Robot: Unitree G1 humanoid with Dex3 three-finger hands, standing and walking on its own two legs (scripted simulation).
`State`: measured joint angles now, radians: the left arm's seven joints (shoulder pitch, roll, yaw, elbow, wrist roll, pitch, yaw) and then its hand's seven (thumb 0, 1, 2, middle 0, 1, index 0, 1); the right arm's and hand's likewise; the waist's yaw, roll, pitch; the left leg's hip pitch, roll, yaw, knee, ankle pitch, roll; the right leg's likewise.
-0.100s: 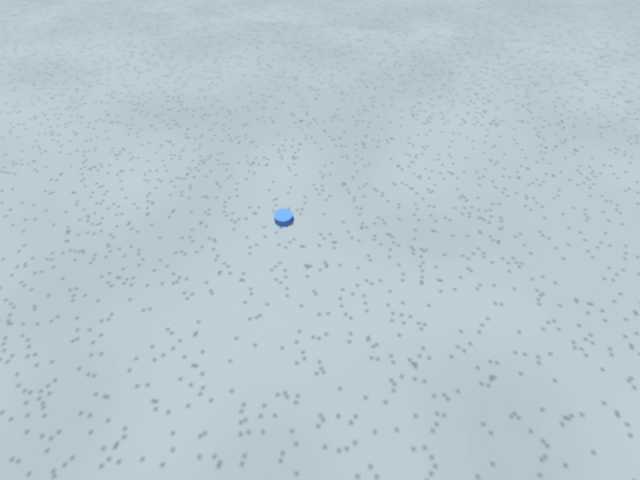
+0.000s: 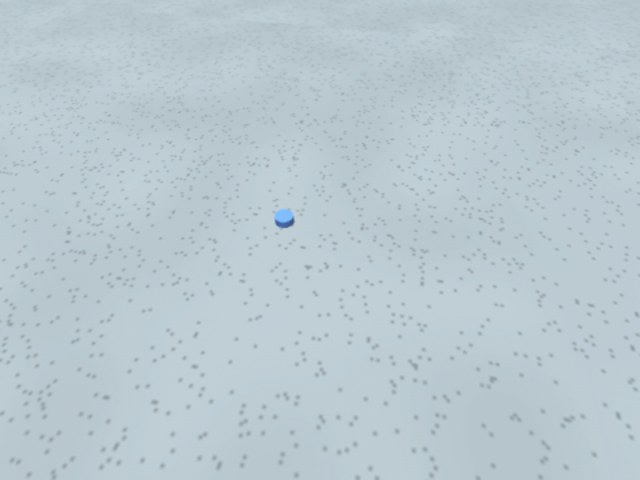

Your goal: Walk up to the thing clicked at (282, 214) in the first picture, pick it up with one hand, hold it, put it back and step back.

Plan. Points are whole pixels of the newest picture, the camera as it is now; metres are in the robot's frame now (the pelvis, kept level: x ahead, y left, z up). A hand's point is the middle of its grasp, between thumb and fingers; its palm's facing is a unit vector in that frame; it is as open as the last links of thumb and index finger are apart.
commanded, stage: stand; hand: left
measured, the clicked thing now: (284, 218) +1.30 +0.18 -0.76
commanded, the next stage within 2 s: walk up in 1.02 s
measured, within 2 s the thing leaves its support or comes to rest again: neither
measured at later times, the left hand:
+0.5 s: hand out of the picture +0.08 +0.24 -0.16, palm faces -0.03 -0.94 -0.33, open 7.4 cm
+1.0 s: hand out of the picture +0.08 +0.25 -0.16, palm faces -0.03 -0.94 -0.34, open 7.4 cm
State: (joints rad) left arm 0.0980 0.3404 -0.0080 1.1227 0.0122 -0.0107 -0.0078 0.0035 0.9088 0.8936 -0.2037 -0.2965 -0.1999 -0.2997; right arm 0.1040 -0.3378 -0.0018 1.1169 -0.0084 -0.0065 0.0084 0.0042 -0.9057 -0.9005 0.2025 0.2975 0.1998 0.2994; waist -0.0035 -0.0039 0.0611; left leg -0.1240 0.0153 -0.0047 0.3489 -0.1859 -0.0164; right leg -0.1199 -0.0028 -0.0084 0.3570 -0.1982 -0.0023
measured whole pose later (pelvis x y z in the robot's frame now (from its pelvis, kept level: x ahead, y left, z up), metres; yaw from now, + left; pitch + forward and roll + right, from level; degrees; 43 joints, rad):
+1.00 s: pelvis +0.00 -0.01 +0.00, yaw +0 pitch -2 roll +0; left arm 0.11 0.35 0.00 1.13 0.01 -0.01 -0.01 0.00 0.91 0.89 -0.20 -0.30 -0.20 -0.30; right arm 0.12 -0.34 0.01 1.12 -0.01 0.00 0.01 0.00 -0.91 -0.90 0.20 0.30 0.20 0.30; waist 0.00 0.00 0.06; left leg -0.10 0.03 -0.01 0.32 -0.18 -0.03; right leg -0.10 0.01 -0.01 0.33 -0.19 -0.01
